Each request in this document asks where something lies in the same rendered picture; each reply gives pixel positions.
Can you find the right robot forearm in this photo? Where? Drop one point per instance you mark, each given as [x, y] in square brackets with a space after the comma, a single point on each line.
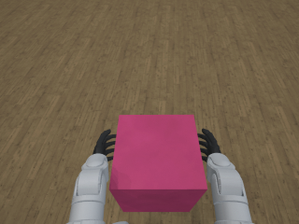
[228, 191]

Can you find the carton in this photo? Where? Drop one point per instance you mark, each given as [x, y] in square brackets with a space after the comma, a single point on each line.
[157, 164]

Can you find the robot left hand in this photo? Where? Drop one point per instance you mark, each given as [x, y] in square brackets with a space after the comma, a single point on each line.
[102, 144]

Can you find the robot right hand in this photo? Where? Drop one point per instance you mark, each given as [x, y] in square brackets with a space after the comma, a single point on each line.
[211, 144]

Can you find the left robot forearm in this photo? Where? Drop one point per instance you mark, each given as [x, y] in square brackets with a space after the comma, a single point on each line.
[90, 190]

